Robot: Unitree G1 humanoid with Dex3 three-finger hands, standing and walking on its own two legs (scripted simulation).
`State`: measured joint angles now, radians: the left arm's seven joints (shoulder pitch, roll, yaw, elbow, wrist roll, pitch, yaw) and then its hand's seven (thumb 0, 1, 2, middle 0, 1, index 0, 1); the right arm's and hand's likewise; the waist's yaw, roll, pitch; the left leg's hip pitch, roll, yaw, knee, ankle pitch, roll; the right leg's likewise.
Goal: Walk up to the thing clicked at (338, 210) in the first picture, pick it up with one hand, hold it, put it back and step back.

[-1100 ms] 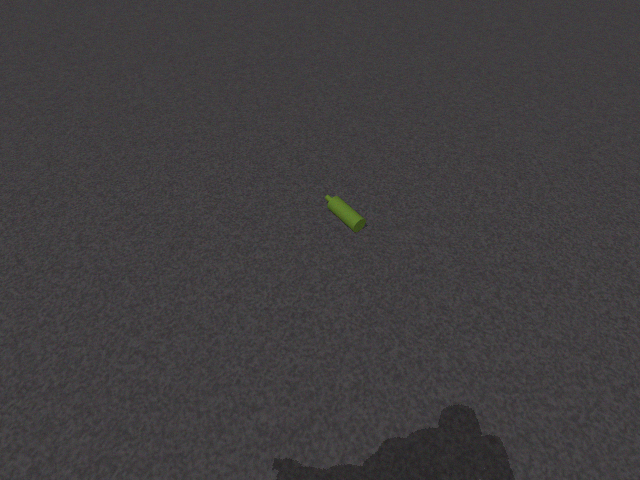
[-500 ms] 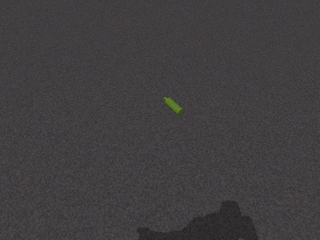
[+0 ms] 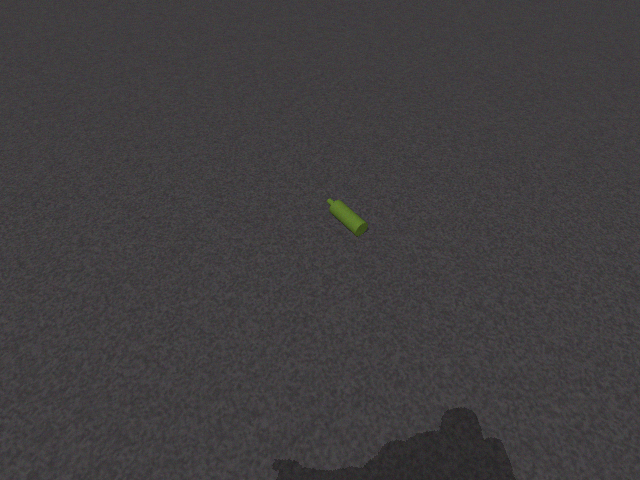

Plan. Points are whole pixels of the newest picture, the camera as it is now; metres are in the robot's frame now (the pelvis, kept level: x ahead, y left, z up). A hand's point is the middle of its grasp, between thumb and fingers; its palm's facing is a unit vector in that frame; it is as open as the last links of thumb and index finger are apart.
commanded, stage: stand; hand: left
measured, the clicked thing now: (344, 214) +1.26 -0.15 -0.75
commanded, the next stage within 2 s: walk up in 0.02 s
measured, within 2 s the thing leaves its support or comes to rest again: neither
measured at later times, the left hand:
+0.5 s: hand (178, 443) +0.20 +0.20 -0.13, palm faces -0.23 -0.85 -0.47, open 7.4 cm
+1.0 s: hand (229, 246) +0.58 +0.18 -0.15, palm faces -0.52 -0.70 -0.49, open 7.4 cm
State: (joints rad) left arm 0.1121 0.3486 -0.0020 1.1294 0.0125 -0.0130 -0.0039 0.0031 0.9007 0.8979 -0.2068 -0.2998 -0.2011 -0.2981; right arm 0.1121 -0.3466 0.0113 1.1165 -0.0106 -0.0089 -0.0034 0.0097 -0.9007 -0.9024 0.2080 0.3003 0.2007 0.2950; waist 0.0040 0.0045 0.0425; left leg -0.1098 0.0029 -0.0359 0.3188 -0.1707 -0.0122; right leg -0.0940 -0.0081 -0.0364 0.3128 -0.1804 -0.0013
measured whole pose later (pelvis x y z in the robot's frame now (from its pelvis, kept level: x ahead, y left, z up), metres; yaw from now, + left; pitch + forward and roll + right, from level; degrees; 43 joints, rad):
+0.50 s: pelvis +0.09 -0.07 -0.02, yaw -19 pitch -4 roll -1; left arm 0.34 0.37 0.07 0.93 0.01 -0.05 -0.02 0.00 0.90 0.90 -0.21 -0.30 -0.20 -0.30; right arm 0.16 -0.45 -0.09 0.87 -0.03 0.03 0.09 0.02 -0.91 -0.90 0.20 0.30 0.20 0.29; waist 0.03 0.13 0.07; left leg -0.45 0.06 0.00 1.13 -0.42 -0.01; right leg -0.25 0.01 -0.04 0.59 -0.28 -0.04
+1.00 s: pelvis +0.35 -0.04 -0.02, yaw -31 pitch -1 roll -1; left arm 0.29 0.48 0.04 0.88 -0.03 -0.09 0.04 0.01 0.90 0.90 -0.21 -0.30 -0.20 -0.30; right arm 0.25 -0.39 -0.10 0.74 -0.03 -0.01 0.09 0.01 -0.90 -0.90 0.21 0.30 0.20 0.29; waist -0.07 0.01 0.11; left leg -0.32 0.07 0.10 0.63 -0.30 0.01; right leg -0.48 -0.03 0.04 1.20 -0.39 -0.05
